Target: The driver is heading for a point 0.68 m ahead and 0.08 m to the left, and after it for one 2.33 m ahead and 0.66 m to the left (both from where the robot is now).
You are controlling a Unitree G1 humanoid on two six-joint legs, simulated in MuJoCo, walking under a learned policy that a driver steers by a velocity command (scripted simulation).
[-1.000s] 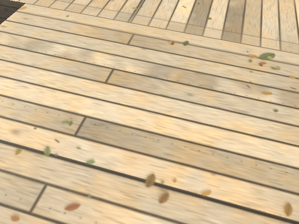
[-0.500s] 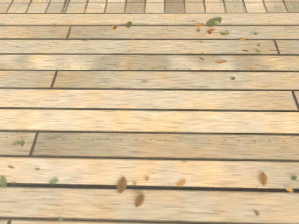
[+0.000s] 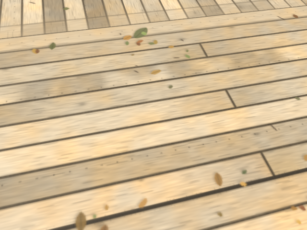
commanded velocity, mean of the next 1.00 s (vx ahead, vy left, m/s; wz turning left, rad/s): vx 0.16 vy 0.00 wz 0.07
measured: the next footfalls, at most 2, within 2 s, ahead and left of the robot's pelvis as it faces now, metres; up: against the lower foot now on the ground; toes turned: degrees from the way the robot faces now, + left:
right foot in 0.36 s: +0.14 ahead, -0.18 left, +0.00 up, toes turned -9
left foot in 0.82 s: +0.28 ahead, +0.03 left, +0.00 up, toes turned +6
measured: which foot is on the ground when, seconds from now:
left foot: down 0.00-0.36, up 0.38-0.80, down 0.82-1.00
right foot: up 0.00-0.34, down 0.36-0.84, up 0.86-1.00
